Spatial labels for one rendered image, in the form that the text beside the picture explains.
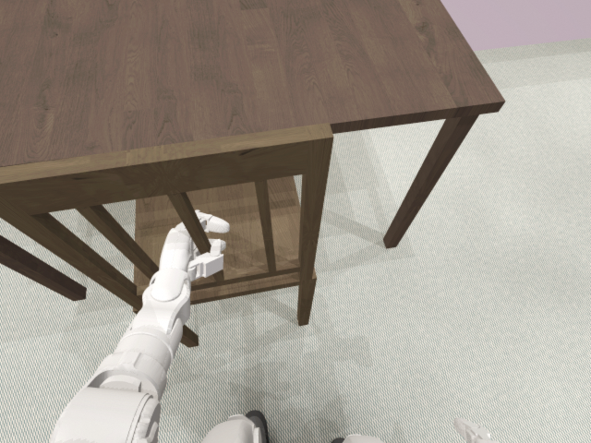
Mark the left robot foot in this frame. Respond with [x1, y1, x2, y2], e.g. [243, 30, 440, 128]
[246, 410, 269, 443]

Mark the table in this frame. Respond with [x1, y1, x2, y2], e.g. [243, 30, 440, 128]
[0, 0, 505, 301]

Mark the chair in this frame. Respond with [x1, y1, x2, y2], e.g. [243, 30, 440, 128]
[0, 123, 334, 348]

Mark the robot left forearm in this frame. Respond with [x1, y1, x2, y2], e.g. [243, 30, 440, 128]
[50, 268, 191, 443]

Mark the robot left shin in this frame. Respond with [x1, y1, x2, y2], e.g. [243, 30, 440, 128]
[228, 414, 254, 425]

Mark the left robot hand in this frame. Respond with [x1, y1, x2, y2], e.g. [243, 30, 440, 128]
[159, 210, 230, 281]

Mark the right robot hand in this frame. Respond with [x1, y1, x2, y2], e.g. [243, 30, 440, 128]
[454, 417, 499, 443]

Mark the left robot upper arm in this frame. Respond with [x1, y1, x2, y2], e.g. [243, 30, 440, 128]
[54, 387, 161, 443]

